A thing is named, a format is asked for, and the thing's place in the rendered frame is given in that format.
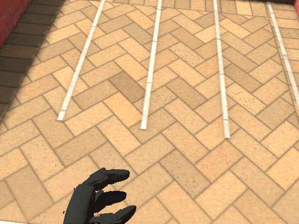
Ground left robot hand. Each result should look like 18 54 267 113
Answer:
63 167 136 224

